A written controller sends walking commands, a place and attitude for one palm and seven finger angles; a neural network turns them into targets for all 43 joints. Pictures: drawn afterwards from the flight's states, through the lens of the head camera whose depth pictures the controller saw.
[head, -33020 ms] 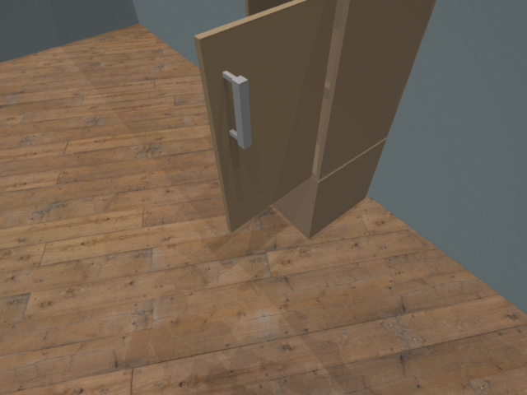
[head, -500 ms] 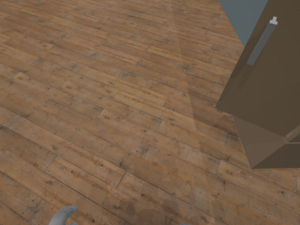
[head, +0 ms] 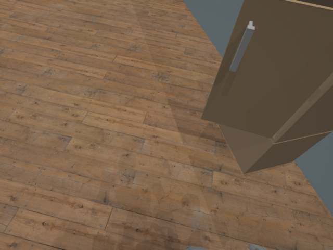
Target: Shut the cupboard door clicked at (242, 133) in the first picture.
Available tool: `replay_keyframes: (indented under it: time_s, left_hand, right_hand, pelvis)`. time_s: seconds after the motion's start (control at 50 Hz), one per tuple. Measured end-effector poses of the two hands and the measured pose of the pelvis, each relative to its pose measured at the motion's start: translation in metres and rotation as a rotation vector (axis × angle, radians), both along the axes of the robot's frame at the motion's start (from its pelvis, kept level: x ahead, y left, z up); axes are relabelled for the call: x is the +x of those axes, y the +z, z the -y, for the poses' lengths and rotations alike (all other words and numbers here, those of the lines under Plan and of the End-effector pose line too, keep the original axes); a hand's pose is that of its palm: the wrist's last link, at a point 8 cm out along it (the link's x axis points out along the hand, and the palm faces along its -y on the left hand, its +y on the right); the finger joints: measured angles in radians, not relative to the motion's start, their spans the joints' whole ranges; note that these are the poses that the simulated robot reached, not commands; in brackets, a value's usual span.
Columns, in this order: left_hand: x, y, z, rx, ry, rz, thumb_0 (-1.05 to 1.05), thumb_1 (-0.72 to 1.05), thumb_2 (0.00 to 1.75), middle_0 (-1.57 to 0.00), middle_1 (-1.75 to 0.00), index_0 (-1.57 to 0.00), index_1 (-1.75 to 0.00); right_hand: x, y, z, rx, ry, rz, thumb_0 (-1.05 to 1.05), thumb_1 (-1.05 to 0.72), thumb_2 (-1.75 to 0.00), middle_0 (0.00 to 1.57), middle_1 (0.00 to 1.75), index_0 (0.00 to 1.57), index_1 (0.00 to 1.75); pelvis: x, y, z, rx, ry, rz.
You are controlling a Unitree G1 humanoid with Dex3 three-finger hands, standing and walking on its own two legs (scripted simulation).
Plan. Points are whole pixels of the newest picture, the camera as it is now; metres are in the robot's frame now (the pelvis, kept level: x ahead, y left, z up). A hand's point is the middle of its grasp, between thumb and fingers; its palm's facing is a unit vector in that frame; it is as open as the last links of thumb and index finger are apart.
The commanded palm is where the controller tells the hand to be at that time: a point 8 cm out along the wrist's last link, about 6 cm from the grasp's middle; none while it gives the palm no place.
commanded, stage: turn to face it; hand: left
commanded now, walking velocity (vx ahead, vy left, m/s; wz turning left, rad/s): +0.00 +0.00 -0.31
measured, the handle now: (241, 47) +0.72 -0.19 +0.10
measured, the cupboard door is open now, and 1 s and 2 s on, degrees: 58 58 58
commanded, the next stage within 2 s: take the last steps up to it in 0.18 s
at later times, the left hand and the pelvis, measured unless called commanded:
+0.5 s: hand (108, 249) +0.14 +0.15 -0.16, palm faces -0.16 -0.97 -0.20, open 7.3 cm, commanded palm none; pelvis +0.03 -0.02 +0.01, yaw -8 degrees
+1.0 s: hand (160, 181) +0.34 +0.03 -0.17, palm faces -0.39 -0.91 -0.16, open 7.3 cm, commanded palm none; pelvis +0.16 -0.11 +0.00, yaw -18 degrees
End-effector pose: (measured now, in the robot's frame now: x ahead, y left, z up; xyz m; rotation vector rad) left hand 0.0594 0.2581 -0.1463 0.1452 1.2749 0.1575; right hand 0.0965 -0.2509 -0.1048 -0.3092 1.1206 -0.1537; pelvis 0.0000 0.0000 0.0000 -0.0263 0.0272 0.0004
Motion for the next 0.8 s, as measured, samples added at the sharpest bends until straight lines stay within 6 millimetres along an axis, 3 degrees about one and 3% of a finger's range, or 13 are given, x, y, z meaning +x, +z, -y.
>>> replay_keyframes:
  time_s: [0.14, 0.28, 0.34, 0.48, 0.62, 0.68, 0.8]
  left_hand:
    - [0.041, 0.016, -0.001, 0.01, -0.079, 0.031, 0.01, 0.91, 0.9, -0.2, -0.3, -0.2, -0.3]
    - [0.086, 0.022, 0.032, 0.042, -0.184, 0.109, 0.01, 0.91, 0.9, -0.2, -0.3, -0.2, -0.3]
    - [0.092, 0.024, 0.047, 0.051, -0.212, 0.125, 0.01, 0.91, 0.9, -0.2, -0.3, -0.2, -0.3]
    - [0.079, 0.021, 0.059, 0.009, -0.211, 0.061, 0.0, 0.91, 0.9, -0.21, -0.3, -0.21, -0.3]
    - [0.084, -0.01, 0.047, -0.046, -0.222, -0.048, 0.01, 0.91, 0.9, -0.21, -0.3, -0.21, -0.3]
    - [0.103, -0.007, 0.05, -0.055, -0.265, -0.08, 0.01, 0.91, 0.9, -0.2, -0.3, -0.2, -0.3]
    - [0.166, 0.008, 0.076, -0.064, -0.316, -0.03, 0.01, 0.91, 0.9, -0.2, -0.3, -0.2, -0.3]
  right_hand:
    - [-0.044, 0.0, -0.003, 0.02, -0.104, -0.09, 0.01, -0.9, -0.9, 0.21, 0.3, 0.2, 0.3]
    - [-0.096, -0.029, 0.018, 0.075, -0.237, -0.186, 0.01, -0.9, -0.9, 0.21, 0.3, 0.2, 0.3]
    - [-0.108, -0.039, 0.028, 0.083, -0.283, -0.225, 0.01, -0.9, -0.9, 0.2, 0.3, 0.2, 0.3]
    - [-0.092, -0.023, 0.029, 0.087, -0.292, -0.185, 0.01, -0.91, -0.9, 0.2, 0.3, 0.2, 0.3]
    - [-0.061, -0.016, 0.02, 0.025, -0.304, -0.092, 0.01, -0.9, -0.9, 0.2, 0.3, 0.2, 0.3]
    - [-0.067, -0.007, 0.015, 0.019, -0.344, -0.111, 0.01, -0.9, -0.9, 0.2, 0.3, 0.2, 0.3]
    - [-0.094, 0.004, 0.006, 0.052, -0.424, -0.253, 0.01, -0.9, -0.9, 0.2, 0.3, 0.2, 0.3]
  pelvis:
    - [0.007, 0.011, -0.002, -0.022, -0.06, 0.011]
    - [0.015, -0.002, 0.018, 0.01, -0.109, 0.021]
    - [0.015, -0.004, 0.022, 0.003, -0.123, 0.023]
    - [0.03, 0.006, 0.023, 0.014, -0.142, 0.021]
    - [0.061, -0.006, 0.014, -0.004, -0.199, 0.008]
    - [0.075, 0.001, 0.018, -0.004, -0.23, 0.01]
    - [0.106, 0.015, 0.036, -0.019, -0.27, 0.008]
